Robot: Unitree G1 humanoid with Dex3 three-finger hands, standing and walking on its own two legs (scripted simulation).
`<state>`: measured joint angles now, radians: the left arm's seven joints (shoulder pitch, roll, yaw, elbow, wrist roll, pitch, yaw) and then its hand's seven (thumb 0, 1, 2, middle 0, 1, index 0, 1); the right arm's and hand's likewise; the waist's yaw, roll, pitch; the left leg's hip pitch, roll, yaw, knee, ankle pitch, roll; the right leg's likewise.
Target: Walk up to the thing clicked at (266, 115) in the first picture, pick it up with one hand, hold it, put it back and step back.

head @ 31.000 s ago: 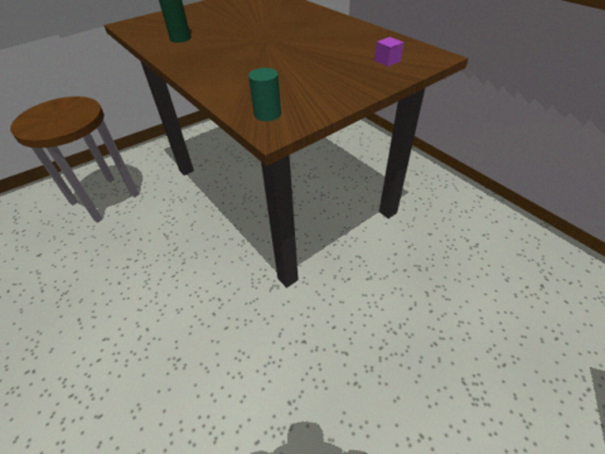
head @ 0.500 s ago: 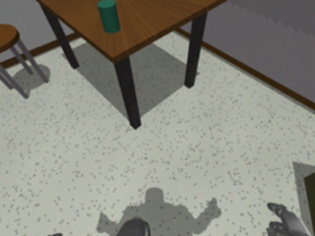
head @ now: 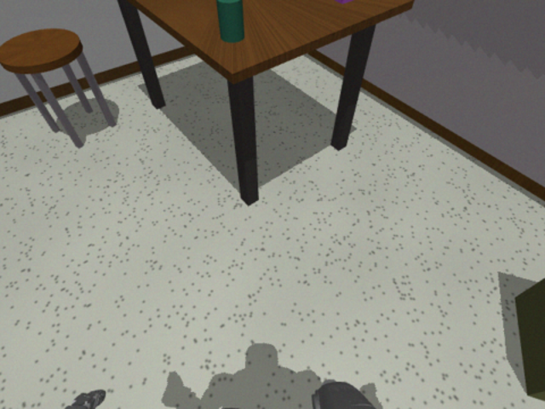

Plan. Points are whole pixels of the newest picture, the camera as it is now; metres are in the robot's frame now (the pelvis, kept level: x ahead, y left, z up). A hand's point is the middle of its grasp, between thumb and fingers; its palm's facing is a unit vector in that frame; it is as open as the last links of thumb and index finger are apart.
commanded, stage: step back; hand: left
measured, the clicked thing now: (230, 18) +1.11 +0.16 +0.03
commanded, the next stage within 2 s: stand in 1.00 s
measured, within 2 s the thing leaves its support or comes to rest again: neither
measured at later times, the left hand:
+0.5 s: hand out of the picture +0.03 +0.27 -0.15, palm faces -0.02 -0.94 -0.35, open 7.4 cm
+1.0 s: hand out of the picture +0.14 +0.25 -0.14, palm faces +0.02 -0.94 -0.33, open 7.4 cm
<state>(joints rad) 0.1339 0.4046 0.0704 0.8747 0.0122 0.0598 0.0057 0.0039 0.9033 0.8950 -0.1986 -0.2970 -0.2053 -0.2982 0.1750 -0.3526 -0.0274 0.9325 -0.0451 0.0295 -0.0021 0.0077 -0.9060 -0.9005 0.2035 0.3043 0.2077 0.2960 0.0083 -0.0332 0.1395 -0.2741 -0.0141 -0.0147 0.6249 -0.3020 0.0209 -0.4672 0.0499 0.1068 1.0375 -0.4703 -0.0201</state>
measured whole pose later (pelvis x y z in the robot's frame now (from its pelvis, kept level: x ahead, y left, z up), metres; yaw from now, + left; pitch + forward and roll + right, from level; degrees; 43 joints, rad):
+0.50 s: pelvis -0.03 +0.01 +0.01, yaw -2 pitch -3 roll +0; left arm 0.22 0.39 0.05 1.01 0.02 0.01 -0.02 0.01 0.90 0.90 -0.20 -0.30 -0.21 -0.30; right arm 0.19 -0.35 -0.05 1.00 -0.04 -0.03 0.01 0.01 -0.91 -0.90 0.20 0.30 0.21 0.30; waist 0.02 -0.03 0.06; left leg -0.25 -0.02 0.01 0.54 -0.25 0.03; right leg -0.27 -0.01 0.03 0.73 -0.48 -0.02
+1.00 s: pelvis +0.01 +0.00 +0.01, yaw -1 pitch -2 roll -1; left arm 0.05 0.36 0.05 1.05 0.01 -0.01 0.00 0.00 0.90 0.90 -0.20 -0.30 -0.21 -0.30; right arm 0.12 -0.34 -0.03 1.06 -0.02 -0.02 -0.01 0.01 -0.91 -0.90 0.20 0.30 0.21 0.30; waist 0.01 -0.01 0.06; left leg -0.20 -0.01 -0.03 0.56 -0.32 0.01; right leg -0.17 -0.02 -0.04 0.53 -0.32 0.01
